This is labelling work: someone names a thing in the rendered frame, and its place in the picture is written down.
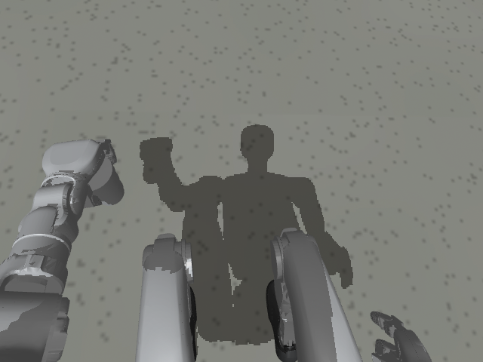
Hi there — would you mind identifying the cup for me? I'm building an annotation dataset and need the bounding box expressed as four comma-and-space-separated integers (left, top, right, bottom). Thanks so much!
88, 157, 125, 206

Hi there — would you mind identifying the left robot arm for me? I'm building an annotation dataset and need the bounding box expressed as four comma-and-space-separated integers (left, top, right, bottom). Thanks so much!
0, 172, 88, 362

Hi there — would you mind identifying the right robot foot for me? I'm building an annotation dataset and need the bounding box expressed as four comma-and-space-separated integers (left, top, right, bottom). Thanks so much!
266, 280, 297, 362

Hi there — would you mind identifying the left robot hand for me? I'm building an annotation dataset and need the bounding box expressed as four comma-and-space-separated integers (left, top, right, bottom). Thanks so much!
42, 139, 117, 208

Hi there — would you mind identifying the right robot hand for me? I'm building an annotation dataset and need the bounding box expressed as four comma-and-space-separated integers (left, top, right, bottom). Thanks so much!
371, 311, 432, 362

